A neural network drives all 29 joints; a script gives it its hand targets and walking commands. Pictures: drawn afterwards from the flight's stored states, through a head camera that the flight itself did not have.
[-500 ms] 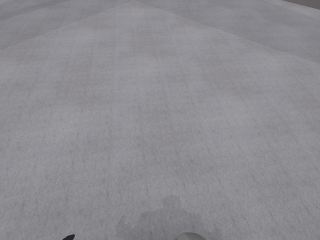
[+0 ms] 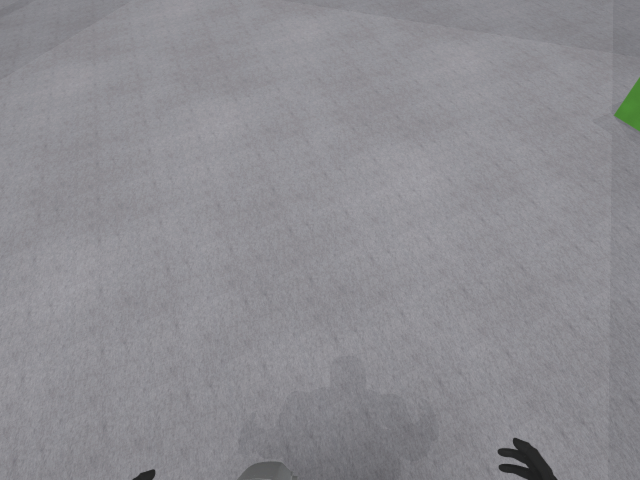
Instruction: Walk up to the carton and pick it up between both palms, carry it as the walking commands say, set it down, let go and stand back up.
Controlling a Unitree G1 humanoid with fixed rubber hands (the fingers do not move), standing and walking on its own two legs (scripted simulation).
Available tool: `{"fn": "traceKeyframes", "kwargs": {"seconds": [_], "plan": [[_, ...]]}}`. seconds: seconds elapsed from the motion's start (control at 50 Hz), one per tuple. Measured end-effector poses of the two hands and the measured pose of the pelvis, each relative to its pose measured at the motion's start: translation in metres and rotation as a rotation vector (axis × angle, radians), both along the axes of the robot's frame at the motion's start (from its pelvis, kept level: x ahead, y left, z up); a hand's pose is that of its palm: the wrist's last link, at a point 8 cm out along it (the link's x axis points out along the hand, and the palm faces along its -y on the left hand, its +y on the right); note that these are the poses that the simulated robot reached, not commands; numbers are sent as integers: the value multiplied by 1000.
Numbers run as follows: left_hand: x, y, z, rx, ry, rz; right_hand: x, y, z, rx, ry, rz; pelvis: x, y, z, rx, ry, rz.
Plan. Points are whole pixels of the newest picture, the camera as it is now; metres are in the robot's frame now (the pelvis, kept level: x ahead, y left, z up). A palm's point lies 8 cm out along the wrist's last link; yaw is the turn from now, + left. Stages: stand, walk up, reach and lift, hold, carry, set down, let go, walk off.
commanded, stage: walk up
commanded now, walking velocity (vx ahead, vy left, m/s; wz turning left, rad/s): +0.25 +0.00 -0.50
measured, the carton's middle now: out of the picture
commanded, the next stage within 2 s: none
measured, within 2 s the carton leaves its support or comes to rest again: neither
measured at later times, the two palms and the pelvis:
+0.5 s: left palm (257, 328) +0.33 +0.13 -0.09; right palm out of the picture -0.01 -0.29 -0.15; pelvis +0.12 -0.05 -0.01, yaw -16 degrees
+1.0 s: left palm (304, 284) +0.44 +0.07 -0.14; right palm (615, 371) +0.29 -0.40 -0.12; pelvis +0.30 -0.14 -0.01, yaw -26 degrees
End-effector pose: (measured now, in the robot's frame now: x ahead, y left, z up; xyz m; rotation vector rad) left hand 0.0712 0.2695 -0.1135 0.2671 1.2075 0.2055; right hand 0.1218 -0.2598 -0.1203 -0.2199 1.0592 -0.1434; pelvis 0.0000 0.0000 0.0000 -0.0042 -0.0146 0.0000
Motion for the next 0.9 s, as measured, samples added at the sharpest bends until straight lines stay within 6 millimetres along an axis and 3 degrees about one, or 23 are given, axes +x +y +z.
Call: {"fn": "traceKeyframes", "kwargs": {"seconds": [0.08,0.18,0.28,0.38,0.44,0.5,0.54,0.58,0.7,0.78,0.84,0.9], "plan": [[1,7,-13,-33,7,-11,1,6,9,-27,-27,-12,5,7,-4,-12,-1,-39],[37,-8,-16,-100,-16,-101,-37,0,21,-53,-17,-121,20,9,3,12,-17,-142],[105,-37,-3,-146,-96,-234,-86,-18,24,-67,36,-274,41,2,9,19,-36,-196],[181,-79,12,-151,-181,-369,-123,-24,9,-34,121,-391,68,-15,7,30,-48,-258],[225,-111,19,-141,-209,-440,-137,-24,-9,16,193,-447,90,-32,2,36,-44,-274],[264,-140,21,-101,-245,-484,-137,-29,-31,77,264,-469,116,-54,-9,34,-29,-284],[279,-152,19,-68,-255,-498,-122,-38,-41,106,277,-473,128,-68,-14,10,-26,-294],[281,-154,16,-39,-232,-481,-91,-51,-41,115,235,-471,139,-78,-13,18,-32,-328],[254,-139,7,18,-26,-364,35,-99,-15,83,24,-390,180,-100,0,4,-26,-373],[250,-142,-2,-6,51,-309,113,-123,0,50,-51,-331,217,-111,2,-15,-21,-367],[260,-148,-16,-41,90,-280,165,-134,6,16,-98,-310,250,-117,-4,-16,-18,-368],[287,-159,-34,-72,114,-293,191,-143,3,-20,-112,-325,276,-121,-14,8,-19,-407]]}}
